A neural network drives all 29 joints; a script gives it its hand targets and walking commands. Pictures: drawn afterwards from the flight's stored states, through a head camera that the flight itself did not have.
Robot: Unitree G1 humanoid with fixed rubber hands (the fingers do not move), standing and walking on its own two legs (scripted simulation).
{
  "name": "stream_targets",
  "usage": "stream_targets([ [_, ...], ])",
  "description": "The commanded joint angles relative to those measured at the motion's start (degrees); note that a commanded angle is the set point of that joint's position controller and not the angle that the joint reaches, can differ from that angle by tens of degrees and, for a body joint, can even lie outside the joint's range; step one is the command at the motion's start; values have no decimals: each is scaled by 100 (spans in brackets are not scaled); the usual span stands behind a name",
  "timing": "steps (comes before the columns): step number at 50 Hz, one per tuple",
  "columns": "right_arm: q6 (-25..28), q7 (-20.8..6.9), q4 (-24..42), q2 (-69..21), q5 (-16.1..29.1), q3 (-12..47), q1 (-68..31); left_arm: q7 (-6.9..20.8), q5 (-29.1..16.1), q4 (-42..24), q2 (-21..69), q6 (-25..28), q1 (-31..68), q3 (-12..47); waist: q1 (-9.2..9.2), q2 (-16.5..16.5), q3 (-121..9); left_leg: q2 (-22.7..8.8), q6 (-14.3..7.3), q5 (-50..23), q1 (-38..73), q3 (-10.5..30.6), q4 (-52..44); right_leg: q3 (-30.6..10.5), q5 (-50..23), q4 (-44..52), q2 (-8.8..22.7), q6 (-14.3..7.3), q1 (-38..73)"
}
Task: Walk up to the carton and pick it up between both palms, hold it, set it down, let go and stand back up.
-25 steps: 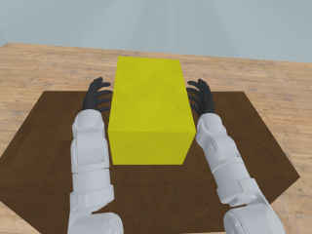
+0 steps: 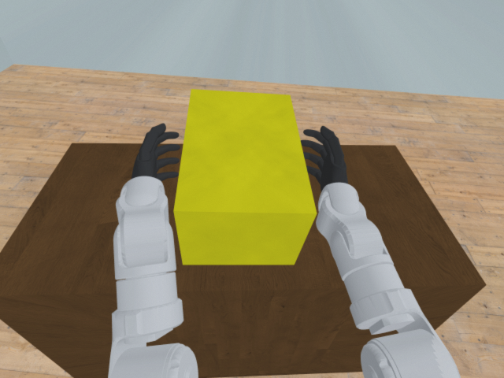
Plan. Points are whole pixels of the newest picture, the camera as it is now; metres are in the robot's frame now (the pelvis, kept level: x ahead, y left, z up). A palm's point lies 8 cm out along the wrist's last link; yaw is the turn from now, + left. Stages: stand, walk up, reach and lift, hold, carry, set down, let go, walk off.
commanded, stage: hold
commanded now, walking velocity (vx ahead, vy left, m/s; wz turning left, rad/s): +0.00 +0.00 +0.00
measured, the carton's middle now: (240, 173) +0.42 +0.01 +0.13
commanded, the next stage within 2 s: none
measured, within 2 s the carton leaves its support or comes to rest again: neither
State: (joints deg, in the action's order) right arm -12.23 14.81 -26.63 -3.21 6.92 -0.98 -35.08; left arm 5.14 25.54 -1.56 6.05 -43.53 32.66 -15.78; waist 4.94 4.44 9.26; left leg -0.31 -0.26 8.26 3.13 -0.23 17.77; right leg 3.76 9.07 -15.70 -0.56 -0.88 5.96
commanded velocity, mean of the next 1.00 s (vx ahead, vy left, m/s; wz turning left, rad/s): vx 0.00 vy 0.00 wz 0.00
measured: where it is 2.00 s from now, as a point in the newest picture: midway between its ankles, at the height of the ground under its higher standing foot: outside the picture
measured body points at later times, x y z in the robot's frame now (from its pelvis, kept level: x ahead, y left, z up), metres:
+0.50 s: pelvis +0.00 +0.00 +0.00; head -0.03 +0.03 +0.45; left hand +0.37 +0.14 +0.18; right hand +0.37 -0.13 +0.17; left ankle +0.04 +0.12 -0.75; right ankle +0.01 -0.10 -0.75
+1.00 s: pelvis +0.00 +0.00 +0.00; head -0.03 +0.03 +0.45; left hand +0.37 +0.15 +0.18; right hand +0.37 -0.13 +0.17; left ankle +0.04 +0.12 -0.75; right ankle +0.01 -0.10 -0.75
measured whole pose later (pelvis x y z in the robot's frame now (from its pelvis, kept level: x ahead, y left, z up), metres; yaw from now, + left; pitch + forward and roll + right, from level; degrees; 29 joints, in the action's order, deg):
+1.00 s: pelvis +0.00 +0.00 +0.00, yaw +0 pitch -13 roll +0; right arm -11.7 14.3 -28.1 -3.8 6.1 -2.0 -35.8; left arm 5.4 26.1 -0.6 6.1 -43.6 33.2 -16.3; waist 4.7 4.5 9.1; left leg -0.2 -0.3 7.8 3.5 -0.3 17.0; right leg 3.8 8.9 -15.6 -0.4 -0.9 6.0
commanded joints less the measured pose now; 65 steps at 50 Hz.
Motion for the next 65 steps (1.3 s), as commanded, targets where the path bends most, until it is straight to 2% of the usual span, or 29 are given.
stream_targets([
  [1, 488, -628, 1796, -2707, 280, 2232, -4016, 634, -871, -491, 2411, 362, 3106, 2495, 11, -445, -2548, 112, -79, -1184, 880, -311, -43, 426, -1024, 95, -154, 292, -33],
  [3, 372, -599, 1637, -2669, 164, 2042, -3708, 692, -843, -203, 2286, 288, 2880, 2447, 142, -349, -2305, 142, -113, -890, 841, -339, -100, 389, -952, 203, -129, 311, -89],
  [5, 355, -634, 1434, -2658, 139, 1999, -3781, 706, -741, -161, 2302, 292, 2997, 2279, -6, -354, -2145, 132, -139, -643, 700, -404, -183, 390, -560, 219, -102, 303, -175],
  [10, 465, -635, 1706, -2694, 256, 2150, -3880, 700, -838, -398, 2486, 325, 3031, 2453, 29, -440, -2466, 120, -39, -1351, 943, -376, -30, 438, -1108, 105, -167, 301, -4],
  [11, 461, -616, 1619, -2630, 258, 2095, -3809, 693, -865, -422, 2432, 316, 3020, 2547, 130, -579, -2527, 115, 9, -1362, 1010, -371, -43, 437, -1098, 143, -169, 283, -30],
  [14, 477, -616, 1823, -2655, 267, 2215, -3851, 658, -852, -481, 2401, 331, 2910, 2515, 11, -480, -2659, 121, -20, -1342, 1015, -364, -10, 438, -1089, 133, -186, 299, 20],
  [16, 437, -615, 1714, -2665, 254, 2154, -3740, 670, -864, -379, 2383, 319, 2846, 2570, 100, -467, -2428, 140, -31, -1301, 937, -357, -19, 414, -1167, 123, -153, 307, -28],
  [19, 457, -673, 1557, -2659, 232, 2088, -3835, 666, -799, -430, 2389, 349, 3135, 2495, 35, -493, -2305, 113, -43, -1063, 808, -373, -110, 427, -789, 146, -134, 259, -79],
  [22, 460, -614, 1741, -2601, 262, 2141, -3743, 685, -855, -414, 2377, 316, 2867, 2543, 138, -404, -2399, 124, -40, -1254, 939, -346, -44, 423, -1085, 145, -150, 295, 8],
  [23, 450, -629, 1664, -2646, 281, 2200, -3680, 673, -822, -477, 2324, 328, 2899, 2516, 46, -479, -2505, 121, -54, -1268, 948, -366, -47, 423, -1022, 117, -157, 299, 51],
  [24, 431, -612, 1694, -2595, 235, 2135, -3667, 699, -788, -408, 2372, 323, 2855, 2497, 169, -388, -2346, 108, -67, -1314, 930, -345, -41, 428, -1117, 142, -145, 311, 15],
  [26, 485, -657, 1823, -2646, 300, 2230, -4049, 667, -786, -399, 2394, 318, 3050, 2492, -17, -481, -2440, 119, -71, -1144, 871, -377, -69, 440, -904, 124, -142, 278, -14],
  [27, 483, -641, 1798, -2672, 217, 2129, -3938, 669, -896, -365, 2403, 348, 3188, 2579, 111, -450, -2436, 112, -59, -1046, 884, -343, -74, 414, -899, 163, -142, 269, -111],
  [30, 458, -690, 1666, -2662, 258, 2166, -3744, 588, -870, -519, 2448, 365, 3070, 2587, 0, -558, -2617, 90, -4, -1273, 947, -333, -37, 438, -945, 105, -191, 237, -55],
  [32, 425, -656, 1588, -2581, 203, 2088, -3871, 653, -800, -178, 2366, 276, 2841, 2410, 65, -354, -2400, 114, -93, -1022, 932, -347, -100, 433, -843, 193, -142, 285, -91],
  [33, 430, -670, 1598, -2616, 217, 2144, -3892, 679, -717, -204, 2282, 252, 2809, 2229, -92, -267, -2241, 131, -129, -955, 778, -404, -155, 424, -801, 197, -124, 289, -6],
  [35, 409, -627, 1598, -2672, 106, 1987, -3797, 774, -708, -53, 2215, 269, 2905, 2184, 68, -107, -2205, 170, -190, -683, 734, -443, -189, 381, -773, 252, -71, 343, 56],
  [36, 419, -660, 1570, -2649, 216, 2069, -3816, 732, -674, -276, 2299, 278, 2943, 2229, 3, -350, -2257, 140, -150, -882, 819, -393, -177, 416, -857, 183, -107, 306, -18],
  [40, 469, -680, 1470, -2718, 202, 2055, -3910, 672, -813, -417, 2376, 357, 3241, 2430, -16, -595, -2479, 117, -49, -991, 869, -407, -125, 420, -759, 141, -120, 253, -97],
  [43, 480, -722, 1355, -2634, 144, 1940, -3967, 666, -778, -131, 2426, 349, 3166, 2374, 6, -540, -2323, 106, -56, -747, 798, -392, -186, 437, -462, 218, -124, 236, -183],
  [44, 485, -708, 1297, -2672, 67, 1828, -3869, 668, -809, -225, 2434, 400, 3283, 2430, 103, -507, -2257, 103, -48, -707, 782, -369, -201, 458, -505, 227, -127, 253, -215],
  [47, 546, -675, 1597, -2723, 146, 2011, -3904, 694, -762, -195, 2400, 342, 2941, 2360, 33, -398, -2462, 135, -90, -1013, 853, -407, -117, 428, -932, 166, -116, 299, 32],
  [48, 492, -673, 1381, -2612, 191, 1972, -3853, 699, -747, -174, 2419, 318, 2908, 2382, 109, -524, -2390, 132, -62, -1038, 917, -380, -128, 426, -870, 195, -113, 288, -35],
  [50, 494, -653, 1598, -2706, 168, 2107, -3931, 727, -722, -184, 2266, 349, 2986, 2201, -54, -219, -2329, 163, -174, -960, 824, -397, -125, 407, -964, 198, -87, 351, 5],
  [52, 504, -640, 1575, -2705, 111, 2060, -3885, 707, -890, -223, 2320, 414, 3115, 2441, 85, -337, -2483, 162, -102, -916, 843, -398, -86, 420, -885, 163, -110, 341, -33],
  [55, 516, -628, 1685, -2722, 229, 2159, -3870, 647, -937, -437, 2465, 403, 3111, 2613, 115, -497, -2574, 121, -20, -1390, 996, -370, -1, 423, -1060, 144, -158, 303, -30],
  [61, 473, -701, 1449, -2547, 252, 2057, -3811, 644, -752, -340, 2390, 329, 3018, 2438, 36, -605, -2372, 85, -25, -1040, 833, -341, -136, 449, -661, 161, -150, 251, -105],
  [62, 500, -692, 1647, -2657, 309, 2151, -3814, 646, -747, -438, 2431, 294, 2847, 2379, -28, -444, -2462, 117, -62, -1314, 899, -371, -80, 427, -979, 143, -165, 266, 126],
  [65, 484, -643, 1762, -2677, 212, 2124, -3867, 671, -837, -329, 2321, 315, 2869, 2470, 75, -337, -2500, 144, -80, -1232, 894, -386, -21, 392, -1169, 135, -129, 340, 53],
])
